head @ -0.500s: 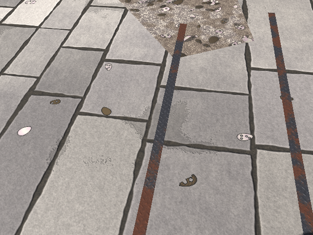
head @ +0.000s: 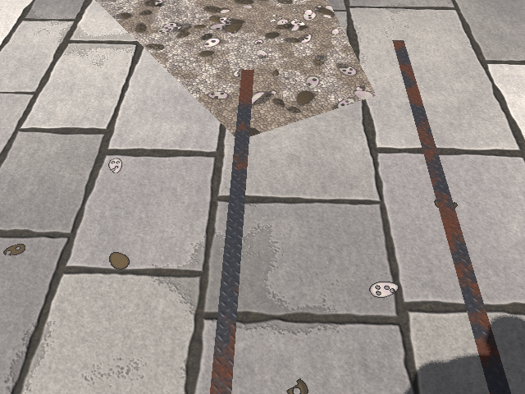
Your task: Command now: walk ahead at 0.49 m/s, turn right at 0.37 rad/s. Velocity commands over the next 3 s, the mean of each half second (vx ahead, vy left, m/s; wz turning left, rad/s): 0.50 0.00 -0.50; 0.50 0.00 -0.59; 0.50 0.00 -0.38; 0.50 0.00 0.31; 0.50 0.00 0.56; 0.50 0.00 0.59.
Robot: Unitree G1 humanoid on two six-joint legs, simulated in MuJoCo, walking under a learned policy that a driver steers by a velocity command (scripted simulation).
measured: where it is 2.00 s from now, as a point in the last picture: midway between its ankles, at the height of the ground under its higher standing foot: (424, 258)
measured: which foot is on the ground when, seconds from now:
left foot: down 0.00-0.34, up 0.36-0.80, down 0.82-1.00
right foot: up 0.00-0.32, down 0.34-0.82, up 0.84-1.00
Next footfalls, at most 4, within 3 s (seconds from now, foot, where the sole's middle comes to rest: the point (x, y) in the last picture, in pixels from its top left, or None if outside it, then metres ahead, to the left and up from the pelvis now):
0.34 right None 0.34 -0.18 -0.78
0.82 left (298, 338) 0.67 -0.08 -0.78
1.34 right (434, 316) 0.73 -0.47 -0.78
1.90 left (409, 210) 1.12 -0.48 -0.78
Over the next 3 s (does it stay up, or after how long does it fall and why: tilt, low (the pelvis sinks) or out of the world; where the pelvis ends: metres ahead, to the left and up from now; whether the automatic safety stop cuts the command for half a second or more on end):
stays up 1.48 -0.63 -0.02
